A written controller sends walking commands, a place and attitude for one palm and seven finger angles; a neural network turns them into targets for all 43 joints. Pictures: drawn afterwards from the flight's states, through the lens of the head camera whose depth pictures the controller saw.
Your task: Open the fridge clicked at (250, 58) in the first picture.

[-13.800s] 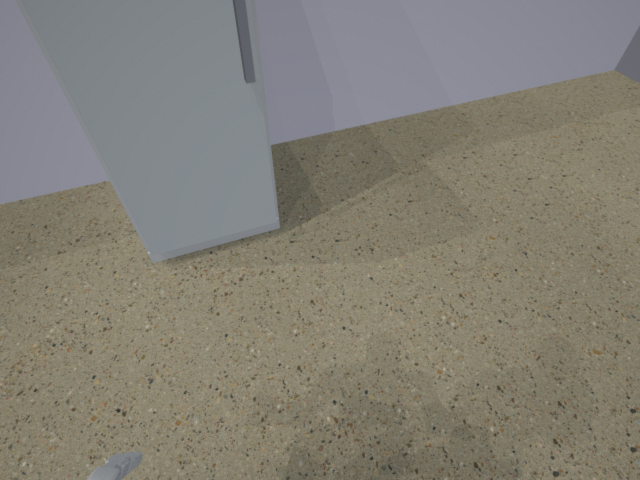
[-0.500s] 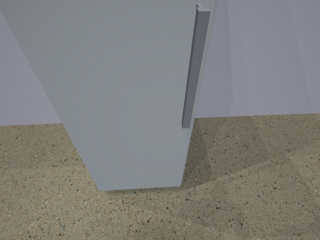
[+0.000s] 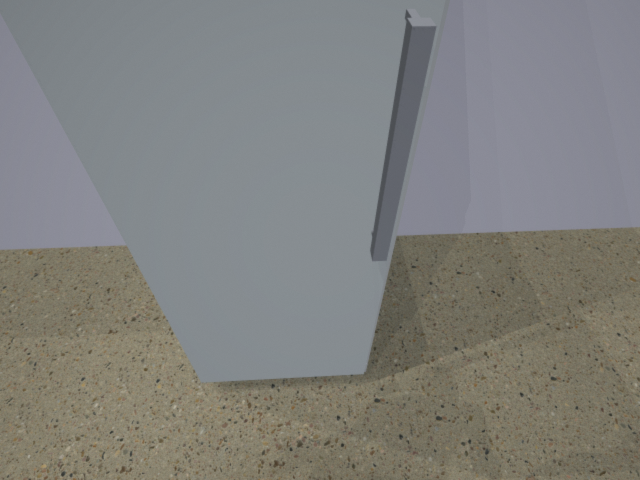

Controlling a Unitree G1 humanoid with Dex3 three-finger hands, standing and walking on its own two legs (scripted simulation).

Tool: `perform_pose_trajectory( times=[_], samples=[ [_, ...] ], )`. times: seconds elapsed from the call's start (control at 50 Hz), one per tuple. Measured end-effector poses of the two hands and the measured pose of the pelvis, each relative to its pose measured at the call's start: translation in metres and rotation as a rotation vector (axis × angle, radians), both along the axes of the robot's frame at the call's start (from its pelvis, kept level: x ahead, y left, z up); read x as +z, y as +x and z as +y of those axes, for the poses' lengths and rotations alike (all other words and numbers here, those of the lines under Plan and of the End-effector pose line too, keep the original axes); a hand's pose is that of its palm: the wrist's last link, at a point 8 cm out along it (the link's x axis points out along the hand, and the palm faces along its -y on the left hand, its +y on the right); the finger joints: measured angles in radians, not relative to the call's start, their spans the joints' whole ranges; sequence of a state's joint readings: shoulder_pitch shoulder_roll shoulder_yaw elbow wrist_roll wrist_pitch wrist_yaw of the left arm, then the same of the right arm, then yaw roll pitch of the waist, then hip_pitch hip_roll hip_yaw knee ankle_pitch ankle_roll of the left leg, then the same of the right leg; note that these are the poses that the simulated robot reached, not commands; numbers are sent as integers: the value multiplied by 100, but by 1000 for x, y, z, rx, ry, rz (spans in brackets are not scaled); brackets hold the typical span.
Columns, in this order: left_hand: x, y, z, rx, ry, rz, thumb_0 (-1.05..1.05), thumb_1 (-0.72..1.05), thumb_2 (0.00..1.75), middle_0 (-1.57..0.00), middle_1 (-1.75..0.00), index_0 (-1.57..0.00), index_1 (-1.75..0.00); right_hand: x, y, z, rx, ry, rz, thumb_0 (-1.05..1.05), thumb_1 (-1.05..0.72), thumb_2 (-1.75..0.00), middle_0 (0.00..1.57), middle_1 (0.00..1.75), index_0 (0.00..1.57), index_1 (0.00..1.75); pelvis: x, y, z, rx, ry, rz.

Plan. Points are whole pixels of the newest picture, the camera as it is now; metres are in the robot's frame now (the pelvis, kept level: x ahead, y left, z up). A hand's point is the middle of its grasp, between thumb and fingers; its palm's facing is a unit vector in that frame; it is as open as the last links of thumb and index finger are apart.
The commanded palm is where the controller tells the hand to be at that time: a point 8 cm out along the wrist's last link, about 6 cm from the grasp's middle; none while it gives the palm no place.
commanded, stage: look again from close up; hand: right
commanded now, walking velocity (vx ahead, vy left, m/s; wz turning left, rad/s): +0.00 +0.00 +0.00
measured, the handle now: (391, 159) +0.52 -0.07 +0.14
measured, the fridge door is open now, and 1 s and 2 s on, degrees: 0 0 0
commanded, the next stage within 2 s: none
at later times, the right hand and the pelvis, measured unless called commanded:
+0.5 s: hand out of the picture +0.09 -0.24 -0.16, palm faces -0.04 +0.94 -0.33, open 7.4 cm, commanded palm none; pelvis +0.02 +0.01 +0.00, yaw +0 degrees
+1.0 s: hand out of the picture +0.08 -0.23 -0.16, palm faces -0.03 +0.95 -0.32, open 7.4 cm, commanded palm none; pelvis +0.03 +0.01 +0.00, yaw +0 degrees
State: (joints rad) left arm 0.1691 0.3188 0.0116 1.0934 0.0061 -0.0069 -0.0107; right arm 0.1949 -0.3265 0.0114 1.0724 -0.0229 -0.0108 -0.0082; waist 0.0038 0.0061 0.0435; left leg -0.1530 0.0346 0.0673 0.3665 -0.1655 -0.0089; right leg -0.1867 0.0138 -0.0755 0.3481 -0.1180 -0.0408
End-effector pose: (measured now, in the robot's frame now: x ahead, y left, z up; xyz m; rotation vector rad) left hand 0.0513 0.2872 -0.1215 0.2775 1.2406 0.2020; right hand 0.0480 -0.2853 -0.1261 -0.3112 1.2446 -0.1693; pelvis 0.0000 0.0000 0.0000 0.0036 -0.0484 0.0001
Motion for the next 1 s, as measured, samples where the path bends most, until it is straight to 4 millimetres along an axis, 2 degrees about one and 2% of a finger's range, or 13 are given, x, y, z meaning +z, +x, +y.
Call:
perform_pose_trajectory(
  times=[0.44, 1.0],
  samples=[
    [4, 36, 4, -25, 0, -28, 0, 90, 90, -21, -30, -20, -30, 6, 39, 5, 10, -5, -42, 0, -90, -90, 20, 30, 20, 30, 3, 19, 6, -2, -1, 2],
    [4, 40, 6, -30, 7, -3, 0, 90, 90, -21, -30, -20, -30, 3, 31, 6, -17, 3, 2, 0, -90, -90, 20, 30, 20, 30, 4, 29, 8, -4, -3, 4]
  ],
)
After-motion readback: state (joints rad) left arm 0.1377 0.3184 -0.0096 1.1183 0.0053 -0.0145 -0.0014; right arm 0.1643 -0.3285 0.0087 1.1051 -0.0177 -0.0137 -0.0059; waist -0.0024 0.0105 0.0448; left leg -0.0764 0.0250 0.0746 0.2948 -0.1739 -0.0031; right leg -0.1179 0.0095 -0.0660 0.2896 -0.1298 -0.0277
